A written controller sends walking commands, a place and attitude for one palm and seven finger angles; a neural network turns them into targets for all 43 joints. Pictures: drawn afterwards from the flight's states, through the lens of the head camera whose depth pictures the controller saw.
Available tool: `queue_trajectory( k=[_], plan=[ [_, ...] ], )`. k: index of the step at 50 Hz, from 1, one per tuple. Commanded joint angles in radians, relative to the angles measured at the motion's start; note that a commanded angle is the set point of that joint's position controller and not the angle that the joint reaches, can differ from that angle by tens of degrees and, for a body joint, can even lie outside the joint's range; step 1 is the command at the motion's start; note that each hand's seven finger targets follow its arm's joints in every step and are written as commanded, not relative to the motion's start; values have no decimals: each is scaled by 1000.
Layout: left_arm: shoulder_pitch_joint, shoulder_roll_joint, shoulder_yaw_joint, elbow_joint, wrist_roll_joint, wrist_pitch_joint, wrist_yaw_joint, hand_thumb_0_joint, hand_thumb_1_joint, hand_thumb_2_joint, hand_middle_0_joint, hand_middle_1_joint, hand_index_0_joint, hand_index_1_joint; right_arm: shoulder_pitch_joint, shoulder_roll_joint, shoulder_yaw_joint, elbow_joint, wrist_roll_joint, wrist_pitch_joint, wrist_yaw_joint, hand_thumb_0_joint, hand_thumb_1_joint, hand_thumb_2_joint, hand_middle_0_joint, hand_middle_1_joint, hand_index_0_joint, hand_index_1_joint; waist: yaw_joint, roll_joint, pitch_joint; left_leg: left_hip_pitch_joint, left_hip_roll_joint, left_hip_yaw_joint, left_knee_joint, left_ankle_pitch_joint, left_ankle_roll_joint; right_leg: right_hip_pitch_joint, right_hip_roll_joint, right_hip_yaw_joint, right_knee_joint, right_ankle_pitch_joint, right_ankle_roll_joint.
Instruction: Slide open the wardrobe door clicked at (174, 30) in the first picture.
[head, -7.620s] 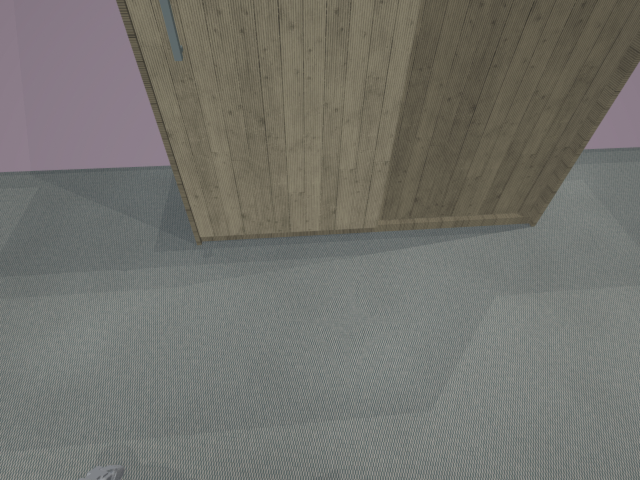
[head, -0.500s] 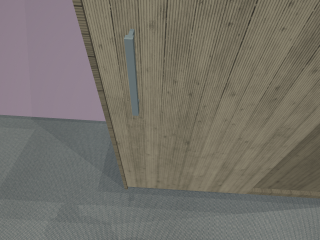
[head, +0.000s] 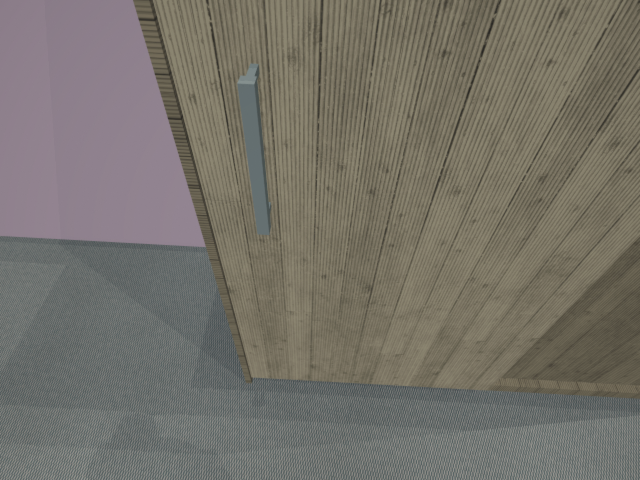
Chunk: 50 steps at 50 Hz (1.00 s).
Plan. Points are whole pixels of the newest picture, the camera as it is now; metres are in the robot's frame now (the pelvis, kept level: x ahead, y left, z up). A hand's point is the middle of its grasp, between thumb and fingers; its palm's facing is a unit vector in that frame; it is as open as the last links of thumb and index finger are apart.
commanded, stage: raise the hand with hooked fingers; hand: left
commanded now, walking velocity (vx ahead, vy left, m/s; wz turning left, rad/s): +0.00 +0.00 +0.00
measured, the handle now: (259, 159) +0.49 +0.12 +0.14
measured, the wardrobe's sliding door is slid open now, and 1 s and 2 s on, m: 0.00 0.00 0.00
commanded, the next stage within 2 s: none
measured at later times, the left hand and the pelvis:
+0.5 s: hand out of the picture +0.13 +0.19 -0.03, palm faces +0.13 -0.99 -0.02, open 8.8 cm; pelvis -0.04 -0.03 -0.06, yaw +3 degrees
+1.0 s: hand (117, 398) +0.19 +0.23 +0.05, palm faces +0.05 -1.00 -0.07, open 11.8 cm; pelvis -0.02 -0.01 -0.03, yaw +2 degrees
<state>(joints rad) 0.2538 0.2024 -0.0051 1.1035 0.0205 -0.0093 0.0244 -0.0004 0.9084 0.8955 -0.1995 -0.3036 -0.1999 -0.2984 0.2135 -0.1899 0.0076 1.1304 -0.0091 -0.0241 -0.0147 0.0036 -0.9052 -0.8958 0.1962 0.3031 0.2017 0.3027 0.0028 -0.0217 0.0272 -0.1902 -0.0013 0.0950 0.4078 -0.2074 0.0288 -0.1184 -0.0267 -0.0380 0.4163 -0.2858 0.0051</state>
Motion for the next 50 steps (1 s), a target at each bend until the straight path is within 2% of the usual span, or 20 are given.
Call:
queue_trajectory(
  k=[1, 2, 3, 4, 5, 6, 7, 8, 11, 13, 14, 16, 19, 22, 24, 26, 30, 34, 39, 50],
  plan=[
    [56, 123, 23, -35, -3, -19, 9, 0, 900, 900, -200, -300, -200, -300, 21, -132, -22, -41, -3, -13, -10, 0, -900, -900, 200, 300, 200, 300, 6, 15, 2, 43, 122, -117, -64, 164, 6, -59, -96, 80, -74, 179, -34],
    [112, 69, 6, -17, 10, -32, 53, 0, 900, 900, -200, -300, -200, -300, 9, -121, -20, -102, 5, -17, -5, 0, -900, -900, 200, 300, 200, 300, 2, 56, 36, 7, 135, -89, 131, 373, -18, -105, -121, 113, -47, 428, -17],
    [-603, 366, 225, -1540, -183, -234, 45, 0, 877, 890, -202, -315, -202, -315, 42, -260, -58, -433, 57, -147, -40, 0, -900, -900, 200, 300, 200, 300, -89, 203, -454, 308, 17, -116, 35, 418, -20, -47, -10, -5, 46, 442, -37],
    [-398, 432, 271, -1502, -123, -224, 83, 0, 853, 880, -203, -330, -203, -330, -26, -164, -12, -417, 49, -220, -80, 0, -900, -900, 200, 300, 200, 300, -17, 320, -377, 361, 56, -81, 32, 450, -32, -111, 4, 0, 94, 255, -37],
    [109, 98, 84, -1278, -146, -112, 72, 0, 830, 870, -205, -345, -205, -345, -12, -134, -23, -439, 39, -266, -67, 0, -900, -900, 200, 300, 200, 300, 0, 296, -337, 300, 79, -113, 3, 500, -40, -172, 17, -57, 148, 96, -38],
    [129, 17, 87, -1145, -172, -78, 67, 0, 807, 860, -207, -360, -207, -360, 13, -139, -39, -395, 51, -268, -63, 0, -900, -900, 200, 300, 200, 300, -41, 153, -205, 182, 59, -120, 29, 390, -31, -223, 19, -61, 133, 66, -20],
    [29, 42, 108, -1175, -184, -123, 42, 0, 783, 850, -208, -375, -208, -375, -18, -176, -58, -460, 45, -271, -59, 0, -900, -900, 200, 300, 200, 300, -59, 75, -49, 47, 48, -134, 69, 215, -28, -290, 21, -73, 101, 64, -16],
    [56, 75, 166, -1090, -191, -185, 10, 0, 760, 840, -210, -390, -210, -390, -20, -193, -74, -467, 31, -269, -57, 0, -900, -900, 200, 300, 200, 300, -61, -24, -25, -51, 30, -126, 119, 94, -26, -345, 25, -83, 97, 52, -14],
    [363, -7, 197, -843, -250, -401, -167, 0, 690, 810, -215, -435, -215, -435, -82, -175, -93, -536, 19, -261, -27, 0, -900, -900, 200, 300, 200, 300, 35, -209, -35, -310, 8, -92, 270, -3, -43, -457, 36, -80, 244, -9, -21],
    [356, 35, 224, -844, -287, -549, -317, 0, 643, 790, -218, -465, -218, -465, -117, -183, -105, -598, 30, -265, -2, 0, -900, -900, 200, 300, 200, 300, 46, -175, -95, -424, -3, -75, 366, -70, -48, -502, 21, -35, 320, -66, -26],
    [338, 103, 275, -825, -296, -589, -391, 0, 620, 780, -220, -480, -220, -480, -104, -193, -108, -623, 37, -267, 10, 0, -900, -900, 200, 300, 200, 300, 53, -61, -115, -431, -7, -71, 400, -57, -47, -488, 7, 1, 345, -43, -39],
    [279, 181, 345, -945, -345, -564, -448, 0, 573, 760, -223, -510, -223, -510, -128, -198, -107, -710, 52, -262, 1, 0, -900, -900, 200, 300, 200, 300, 66, -29, -233, -440, -19, -42, 429, -92, -28, -454, 0, 45, 337, -108, -26],
    [121, 223, 388, -1133, -405, -501, -421, 0, 503, 730, -228, -555, -228, -555, -96, -185, -93, -759, 56, -250, -32, 0, -900, -900, 200, 300, 200, 300, 43, -11, -253, -452, -12, -58, 451, -164, -14, -475, 0, 103, 289, -272, -6],
    [-24, 221, 346, -1360, -377, -540, -357, 0, 433, 700, -233, -600, -233, -600, -51, -167, -79, -745, 50, -260, -56, 0, -900, -900, 200, 300, 200, 300, -10, 104, -259, -378, 9, -80, 460, -149, 1, -509, 5, 113, 272, -263, -11],
    [-131, 232, 298, -1408, -354, -562, -345, 0, 387, 680, -237, -630, -237, -630, -25, -176, -66, -714, 43, -275, -72, 0, -900, -900, 200, 300, 200, 300, -56, 93, -235, -365, 21, -102, 470, -136, 8, -532, 19, 100, 286, -213, -14],
    [-107, 228, 278, -1332, -346, -549, -368, 0, 340, 660, -240, -660, -240, -660, -20, -181, -56, -681, 51, -289, -83, 0, -900, -900, 200, 300, 200, 300, -66, 119, -184, -371, 22, -110, 462, -147, 8, -540, 20, 101, 265, -209, -15],
    [-93, 285, 319, -1228, -363, -436, -436, 0, 247, 620, -247, -720, -247, -720, -28, -195, -43, -664, 61, -304, -96, 0, -900, -900, 200, 300, 200, 300, -36, 114, -205, -348, 19, -118, 417, -115, 9, -454, 9, 106, 222, -165, -10],
    [15, 323, 437, -1179, -410, -328, -445, 0, 153, 580, -253, -780, -253, -780, -55, -181, -42, -675, 59, -307, -90, 0, -900, -900, 200, 300, 200, 300, 33, 70, -282, -298, 15, -121, 370, 9, 3, -308, 2, 87, 219, 25, 1],
    [65, 283, 454, -1218, -430, -315, -417, 0, 37, 530, -262, -855, -262, -855, -53, -170, -48, -679, 56, -314, -69, 0, -900, -900, 200, 300, 200, 300, 46, -7, -268, -246, 11, -113, 320, 97, 0, -271, 14, 37, 228, 230, 16],
    [-124, 343, 451, -1308, -413, -283, -415, 0, -220, 420, -280, -1020, -280, -1020, -30, -195, -33, -668, 66, -330, -88, 0, -900, -900, 200, 300, 200, 300, 20, 81, -236, -104, 17, -114, 220, 67, 5, -290, 38, -20, 173, 123, -11]
  ],
)
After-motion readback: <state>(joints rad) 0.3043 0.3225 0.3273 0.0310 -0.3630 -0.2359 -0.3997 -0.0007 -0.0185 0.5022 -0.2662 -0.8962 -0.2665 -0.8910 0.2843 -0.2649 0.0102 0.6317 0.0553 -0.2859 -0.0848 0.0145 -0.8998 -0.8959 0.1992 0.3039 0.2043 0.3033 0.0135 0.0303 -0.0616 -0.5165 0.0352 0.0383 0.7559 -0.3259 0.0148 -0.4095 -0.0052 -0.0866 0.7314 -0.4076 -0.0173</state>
